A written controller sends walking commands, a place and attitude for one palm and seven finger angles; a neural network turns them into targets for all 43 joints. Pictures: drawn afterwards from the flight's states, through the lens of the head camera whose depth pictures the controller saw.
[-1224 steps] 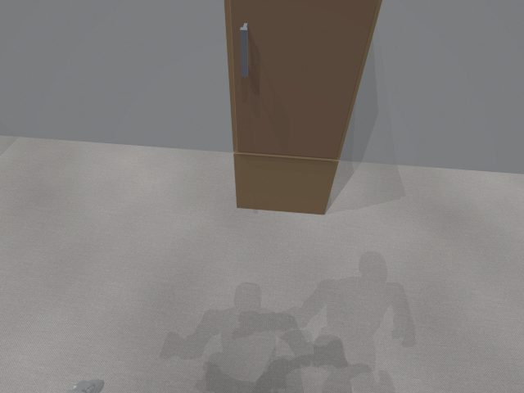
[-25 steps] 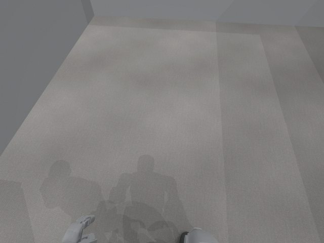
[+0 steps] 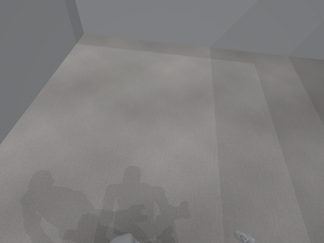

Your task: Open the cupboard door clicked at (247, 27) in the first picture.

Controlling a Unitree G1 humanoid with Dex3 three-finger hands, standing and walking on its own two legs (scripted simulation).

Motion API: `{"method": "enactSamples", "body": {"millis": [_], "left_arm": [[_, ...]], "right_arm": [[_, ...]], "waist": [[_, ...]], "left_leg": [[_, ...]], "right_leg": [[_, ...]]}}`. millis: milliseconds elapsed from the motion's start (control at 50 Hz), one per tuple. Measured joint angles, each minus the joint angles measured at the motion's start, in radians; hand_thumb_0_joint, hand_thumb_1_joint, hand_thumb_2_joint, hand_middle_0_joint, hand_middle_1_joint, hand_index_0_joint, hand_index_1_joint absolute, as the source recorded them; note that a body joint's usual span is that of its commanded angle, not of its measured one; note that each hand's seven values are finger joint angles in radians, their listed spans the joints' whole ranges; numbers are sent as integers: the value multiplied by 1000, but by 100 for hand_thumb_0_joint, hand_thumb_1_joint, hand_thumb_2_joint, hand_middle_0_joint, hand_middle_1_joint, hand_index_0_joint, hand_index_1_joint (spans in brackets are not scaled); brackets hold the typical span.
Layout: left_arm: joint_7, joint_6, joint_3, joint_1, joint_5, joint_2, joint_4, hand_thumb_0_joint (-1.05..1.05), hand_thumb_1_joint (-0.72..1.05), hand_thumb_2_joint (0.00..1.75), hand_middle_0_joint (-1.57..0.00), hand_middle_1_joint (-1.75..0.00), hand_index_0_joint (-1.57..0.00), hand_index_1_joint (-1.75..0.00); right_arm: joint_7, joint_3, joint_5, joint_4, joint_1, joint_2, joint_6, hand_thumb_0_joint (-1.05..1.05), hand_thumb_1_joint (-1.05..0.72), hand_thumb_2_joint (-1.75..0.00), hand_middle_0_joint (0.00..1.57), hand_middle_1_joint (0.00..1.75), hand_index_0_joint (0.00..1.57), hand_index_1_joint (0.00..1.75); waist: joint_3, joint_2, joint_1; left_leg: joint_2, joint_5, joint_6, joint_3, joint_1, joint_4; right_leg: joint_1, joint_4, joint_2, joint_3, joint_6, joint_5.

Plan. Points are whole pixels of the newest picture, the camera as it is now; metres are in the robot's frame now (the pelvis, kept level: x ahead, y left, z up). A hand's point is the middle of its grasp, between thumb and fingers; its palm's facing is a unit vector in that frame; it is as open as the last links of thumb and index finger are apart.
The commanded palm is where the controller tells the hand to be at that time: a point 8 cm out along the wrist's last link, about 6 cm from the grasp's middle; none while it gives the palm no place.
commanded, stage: walk to a spot facing it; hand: left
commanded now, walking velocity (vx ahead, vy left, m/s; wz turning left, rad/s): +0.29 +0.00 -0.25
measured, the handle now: out of the picture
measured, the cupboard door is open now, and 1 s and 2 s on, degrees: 41 41 41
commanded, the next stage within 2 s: turn to face it in 0.06 s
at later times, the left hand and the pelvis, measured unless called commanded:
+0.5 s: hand (120, 192) +0.28 +0.15 -0.15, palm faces +0.13 -0.97 -0.20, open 7.2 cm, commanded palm none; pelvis +0.20 -0.04 +0.02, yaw +7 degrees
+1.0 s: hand (114, 182) +0.30 +0.17 -0.14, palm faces +0.38 -0.87 -0.31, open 7.4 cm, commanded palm none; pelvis +0.28 -0.07 +0.01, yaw +23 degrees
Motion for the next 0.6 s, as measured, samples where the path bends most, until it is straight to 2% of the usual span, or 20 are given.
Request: {"method": "enactSamples", "body": {"millis": [40,80,120,180,240,300,360,400,440,480,540,600], "left_arm": [[-3,12,4,-24,6,1,-4,0,91,90,-20,-30,-20,-30],[-10,18,7,-58,13,-2,-26,0,91,90,-20,-30,-20,-29],[-14,20,8,-88,14,-10,-56,0,91,90,-20,-30,-20,-29],[-10,25,13,-124,18,-13,-88,1,93,90,-20,-30,-20,-29],[-12,21,13,-159,17,5,-102,1,94,90,-20,-30,-20,-30],[-12,1,7,-185,17,30,-115,1,93,90,-20,-30,-20,-30],[2,-16,1,-225,14,11,-118,0,92,90,-20,-30,-20,-30],[14,-20,-3,-240,11,-3,-130,0,92,90,-20,-30,-20,-30],[23,-14,-6,-240,11,-14,-138,0,91,90,-20,-30,-20,-30],[32,-8,1,-233,8,-19,-144,-1,92,90,-20,-30,-20,-30],[34,3,9,-230,11,-3,-154,-1,93,90,-20,-30,-21,-30],[27,20,9,-214,7,8,-162,-1,93,90,-20,-30,-21,-30]], "right_arm": [[-8,1,0,0,26,6,-2,0,-91,-90,20,30,20,30],[-16,4,1,18,62,13,-2,0,-91,-90,20,30,20,30],[-26,-3,5,42,98,10,0,0,-92,-90,20,30,21,30],[-22,-7,5,73,148,-8,15,0,-94,-90,20,30,21,30],[-19,-4,7,98,197,-14,30,0,-93,-90,20,30,21,30],[-18,3,14,129,260,-5,45,0,-92,-90,20,30,21,30],[-15,2,23,159,272,-12,81,0,-92,-90,20,30,20,30],[-17,2,28,165,256,-7,97,1,-92,-90,20,30,20,30],[-15,0,31,157,237,0,107,1,-91,-90,19,30,20,30],[-9,0,30,135,213,8,111,1,-91,-90,19,30,20,30],[0,-1,27,90,171,13,111,1,-91,-90,19,30,20,30],[10,-3,20,36,134,-5,99,1,-91,-90,19,30,20,30]], "waist": [[-4,-8,2],[-7,-8,8],[-10,1,13],[-15,20,6],[-10,31,-24],[-15,19,-48],[-1,56,-58],[13,53,-62],[13,38,-62],[4,18,-61],[1,-9,-55],[1,-10,-50]], "left_leg": [[-12,-49,-1,13,38,-16],[-20,-45,-14,20,89,-77],[-23,-36,-15,27,144,-144],[-14,-42,-26,40,217,-213],[-3,-79,-49,39,261,-217],[-1,-160,-78,16,269,-138],[7,-338,-71,-54,171,118],[-8,-370,-77,-78,79,318],[-12,-353,-84,-74,15,398],[-7,-317,-90,-57,-18,360],[-3,-245,-93,-27,-24,215],[-5,-79,-80,-11,26,3]], "right_leg": [[-131,215,-18,8,2,54],[-233,264,-46,6,13,117],[-296,185,-74,0,25,157],[-325,-28,-98,-20,35,210],[-298,-211,-101,-41,44,266],[-206,-379,-99,-53,44,329],[-185,-331,-92,-97,26,222],[-149,-349,-103,-128,27,223],[-107,-388,-112,-156,28,222],[-72,-420,-123,-181,34,217],[-42,-420,-141,-218,49,190],[-39,-338,-157,-250,72,121]]}}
